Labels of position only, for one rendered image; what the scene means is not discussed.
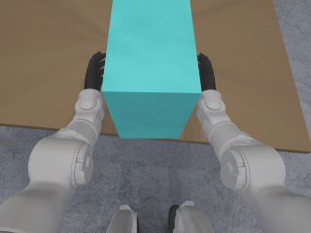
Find robot right hand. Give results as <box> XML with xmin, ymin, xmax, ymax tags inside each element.
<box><xmin>197</xmin><ymin>53</ymin><xmax>216</xmax><ymax>92</ymax></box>

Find table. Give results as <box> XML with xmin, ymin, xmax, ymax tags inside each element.
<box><xmin>0</xmin><ymin>0</ymin><xmax>311</xmax><ymax>154</ymax></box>

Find robot right upper arm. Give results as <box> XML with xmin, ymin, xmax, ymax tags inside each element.
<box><xmin>220</xmin><ymin>145</ymin><xmax>311</xmax><ymax>233</ymax></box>

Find robot left upper arm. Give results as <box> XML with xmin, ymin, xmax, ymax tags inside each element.
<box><xmin>0</xmin><ymin>137</ymin><xmax>93</xmax><ymax>233</ymax></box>

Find robot left forearm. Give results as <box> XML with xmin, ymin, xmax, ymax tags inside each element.
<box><xmin>28</xmin><ymin>88</ymin><xmax>105</xmax><ymax>179</ymax></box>

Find robot left hand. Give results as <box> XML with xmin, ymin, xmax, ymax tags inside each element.
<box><xmin>84</xmin><ymin>51</ymin><xmax>106</xmax><ymax>92</ymax></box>

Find right robot thigh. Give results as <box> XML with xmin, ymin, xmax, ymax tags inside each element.
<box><xmin>176</xmin><ymin>205</ymin><xmax>215</xmax><ymax>233</ymax></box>

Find robot right forearm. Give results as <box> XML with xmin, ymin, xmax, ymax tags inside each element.
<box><xmin>196</xmin><ymin>89</ymin><xmax>286</xmax><ymax>177</ymax></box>

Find carton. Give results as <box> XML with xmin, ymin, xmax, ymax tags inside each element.
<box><xmin>101</xmin><ymin>0</ymin><xmax>202</xmax><ymax>139</ymax></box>

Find right robot shin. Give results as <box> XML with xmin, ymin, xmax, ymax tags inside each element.
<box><xmin>173</xmin><ymin>201</ymin><xmax>194</xmax><ymax>233</ymax></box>

